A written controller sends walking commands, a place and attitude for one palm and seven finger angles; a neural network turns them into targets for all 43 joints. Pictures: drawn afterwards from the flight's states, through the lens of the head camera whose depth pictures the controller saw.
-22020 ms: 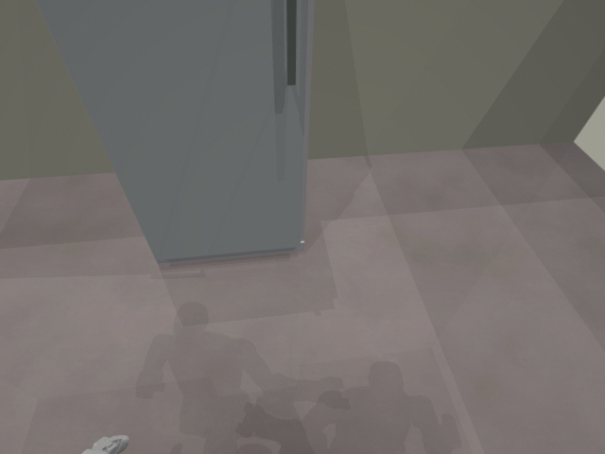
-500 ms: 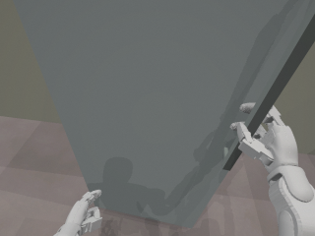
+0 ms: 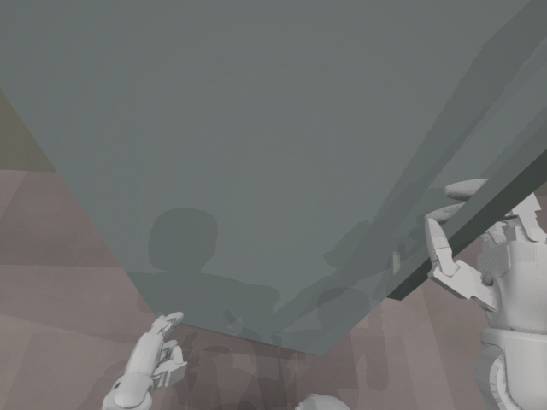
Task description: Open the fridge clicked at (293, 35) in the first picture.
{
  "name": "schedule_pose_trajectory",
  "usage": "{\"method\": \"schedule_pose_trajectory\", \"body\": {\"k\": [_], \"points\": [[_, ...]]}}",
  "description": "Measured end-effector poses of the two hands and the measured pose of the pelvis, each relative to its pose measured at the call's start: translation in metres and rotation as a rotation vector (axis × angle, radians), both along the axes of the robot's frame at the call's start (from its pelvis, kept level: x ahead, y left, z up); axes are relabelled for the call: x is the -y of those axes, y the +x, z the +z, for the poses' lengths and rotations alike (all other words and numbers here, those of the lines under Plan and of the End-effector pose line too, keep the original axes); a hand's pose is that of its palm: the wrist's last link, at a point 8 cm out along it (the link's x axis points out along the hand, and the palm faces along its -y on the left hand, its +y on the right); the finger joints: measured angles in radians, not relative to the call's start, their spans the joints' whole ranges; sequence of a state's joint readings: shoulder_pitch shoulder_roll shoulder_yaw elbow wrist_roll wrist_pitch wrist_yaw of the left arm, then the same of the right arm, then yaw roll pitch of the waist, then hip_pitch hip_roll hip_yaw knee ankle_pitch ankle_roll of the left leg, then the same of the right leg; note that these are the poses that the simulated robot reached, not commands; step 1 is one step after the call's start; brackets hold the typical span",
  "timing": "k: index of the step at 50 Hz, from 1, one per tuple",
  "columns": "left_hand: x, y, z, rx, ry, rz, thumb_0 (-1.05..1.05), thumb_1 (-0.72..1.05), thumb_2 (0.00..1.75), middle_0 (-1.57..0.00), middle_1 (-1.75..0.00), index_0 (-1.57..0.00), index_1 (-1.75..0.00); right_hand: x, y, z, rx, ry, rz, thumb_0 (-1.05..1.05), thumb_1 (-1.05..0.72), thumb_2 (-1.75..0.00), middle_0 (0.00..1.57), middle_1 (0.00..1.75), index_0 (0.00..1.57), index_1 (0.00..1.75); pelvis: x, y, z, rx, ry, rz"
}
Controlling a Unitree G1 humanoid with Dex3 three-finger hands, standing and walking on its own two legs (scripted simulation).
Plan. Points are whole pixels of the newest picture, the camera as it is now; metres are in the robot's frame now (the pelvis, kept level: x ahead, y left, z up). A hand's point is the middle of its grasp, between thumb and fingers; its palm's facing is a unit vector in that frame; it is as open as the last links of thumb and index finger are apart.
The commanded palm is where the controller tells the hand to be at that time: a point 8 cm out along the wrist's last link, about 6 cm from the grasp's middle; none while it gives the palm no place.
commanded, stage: walk backward, drawing the door open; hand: right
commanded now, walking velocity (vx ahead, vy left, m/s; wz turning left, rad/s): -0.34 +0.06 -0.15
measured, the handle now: (491, 178) +0.30 -0.15 +0.26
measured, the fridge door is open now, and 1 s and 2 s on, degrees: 12 38 67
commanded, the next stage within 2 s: stop walking and hold the door back in 1.76 s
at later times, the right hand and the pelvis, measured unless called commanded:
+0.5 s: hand (435, 321) +0.19 -0.11 +0.18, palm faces +0.17 +0.96 -0.24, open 7.0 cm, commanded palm +0.15 -0.16 +0.19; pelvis -0.09 +0.03 -0.01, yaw -5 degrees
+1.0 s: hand out of the picture +0.05 -0.02 +0.18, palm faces +0.22 +0.94 -0.26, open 7.6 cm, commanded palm +0.00 -0.07 +0.19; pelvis -0.21 +0.14 -0.01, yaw -22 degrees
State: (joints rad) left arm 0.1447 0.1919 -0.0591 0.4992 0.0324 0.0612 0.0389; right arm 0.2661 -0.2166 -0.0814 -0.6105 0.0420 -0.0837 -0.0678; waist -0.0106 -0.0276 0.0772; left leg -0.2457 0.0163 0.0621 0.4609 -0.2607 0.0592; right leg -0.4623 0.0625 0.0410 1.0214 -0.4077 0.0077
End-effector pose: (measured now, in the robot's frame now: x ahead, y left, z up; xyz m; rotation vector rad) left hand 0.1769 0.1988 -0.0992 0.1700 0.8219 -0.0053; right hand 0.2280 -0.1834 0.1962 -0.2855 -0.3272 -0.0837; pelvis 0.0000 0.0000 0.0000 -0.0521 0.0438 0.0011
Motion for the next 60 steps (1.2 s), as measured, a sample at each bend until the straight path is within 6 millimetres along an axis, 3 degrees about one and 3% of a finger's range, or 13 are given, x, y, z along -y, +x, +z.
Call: {"method": "schedule_pose_trajectory", "body": {"k": [11, 15, 20, 24, 27, 34, 41, 45, 50, 55, 60], "points": [[-0.012, -0.014, 0.008, 0.058, 0.082, 0.056, 0.01, 0.91, 0.90, -0.20, -0.30, -0.20, -0.30, -0.003, -0.017, -0.005, 0.065, 0.027, 0.079, -0.07, -0.57, -0.75, 0.46, 1.40, 0.26, 1.35, 0.009, -0.021, -0.009, 0.016, 0.035, -0.026], [-0.003, -0.024, 0.010, 0.086, 0.056, 0.052, 0.01, 0.91, 0.90, -0.20, -0.30, -0.19, -0.30, -0.004, -0.024, -0.008, 0.102, 0.021, 0.104, -0.09, -0.57, -0.73, 0.46, 1.40, 0.24, 1.30, 0.009, -0.037, -0.011, 0.031, 0.020, -0.042], [0.012, -0.046, 0.006, 0.092, -0.037, -0.015, 0.01, 0.91, 0.90, -0.20, -0.30, -0.19, -0.30, -0.011, -0.040, -0.007, 0.081, 0.017, 0.057, -0.08, -0.59, -0.73, 0.46, 1.40, 0.24, 1.30, -0.006, -0.064, -0.006, 0.051, 0.041, -0.073], [0.012, -0.065, -0.005, 0.088, -0.096, -0.053, 0.01, 0.91, 0.90, -0.20, -0.30, -0.20, -0.30, -0.020, -0.057, -0.007, 0.076, 0.013, -0.004, -0.07, -0.60, -0.74, 0.46, 1.40, 0.22, 1.30, -0.028, -0.084, -0.012, 0.056, 0.034, -0.081], [-0.001, -0.078, -0.016, 0.082, -0.118, -0.078, 0.01, 0.91, 0.90, -0.21, -0.30, -0.20, -0.30, -0.029, -0.074, -0.007, 0.079, 0.006, -0.057, -0.07, -0.61, -0.75, 0.46, 1.40, 0.21, 1.31, -0.047, -0.102, -0.017, 0.064, 0.043, -0.083], [-0.063, -0.119, -0.004, 0.029, -0.006, -0.065, 0.01, 0.91, 0.90, -0.21, -0.30, -0.20, -0.30, -0.051, -0.116, -0.005, 0.049, 0.011, -0.099, -0.06, -0.60, -0.75, 0.46, 1.40, 0.21, 1.33, -0.079, -0.136, -0.003, 0.027, -0.015, -0.130], [-0.112, -0.151, 0.010, 0.040, 0.118, -0.079, 0.01, 0.91, 0.90, -0.20, -0.30, -0.20, -0.30, -0.075, -0.158, -0.007, 0.078, 0.037, -0.075, -0.07, -0.58, -0.73, 0.45, 1.40, 0.23, 1.30, -0.103, -0.168, -0.005, -0.004, 0.000, -0.231], [-0.121, -0.166, 0.008, 0.093, 0.134, -0.109, 0.01, 0.91, 0.90, -0.20, -0.30, -0.19, -0.30, -0.090, -0.184, -0.011, 0.118, 0.012, -0.063, -0.10, -0.59, -0.70, 0.43, 1.40, 0.18, 1.19, -0.113, -0.194, -0.019, -0.010, 0.030, -0.283], [-0.116, -0.189, 0.001, 0.037, 0.046, -0.185, 0.01, 0.91, 0.90, -0.20, -0.30, -0.19, -0.30, -0.110, -0.212, -0.009, 0.087, -0.009, -0.079, -0.10, -0.60, -0.69, 0.41, 1.40, 0.16, 1.16, -0.144, -0.211, -0.008, 0.048, 0.036, -0.382], [-0.115, -0.191, -0.013, -0.028, -0.038, -0.324, 0.01, 0.91, 0.90, -0.20, -0.30, -0.20, -0.30, -0.138, -0.238, -0.008, 0.078, 0.002, -0.148, -0.08, -0.59, -0.72, 0.43, 1.40, 0.16, 1.20, -0.187, -0.218, -0.005, 0.070, 0.063, -0.448], [-0.129, -0.160, -0.032, -0.023, -0.105, -0.414, 0.01, 0.91, 0.90, -0.21, -0.30, -0.20, -0.30, -0.170, -0.261, -0.010, 0.117, -0.021, -0.284, -0.10, -0.58, -0.76, 0.45, 1.40, 0.16, 1.23, -0.239, -0.214, -0.019, 0.068, 0.051, -0.494]]}}
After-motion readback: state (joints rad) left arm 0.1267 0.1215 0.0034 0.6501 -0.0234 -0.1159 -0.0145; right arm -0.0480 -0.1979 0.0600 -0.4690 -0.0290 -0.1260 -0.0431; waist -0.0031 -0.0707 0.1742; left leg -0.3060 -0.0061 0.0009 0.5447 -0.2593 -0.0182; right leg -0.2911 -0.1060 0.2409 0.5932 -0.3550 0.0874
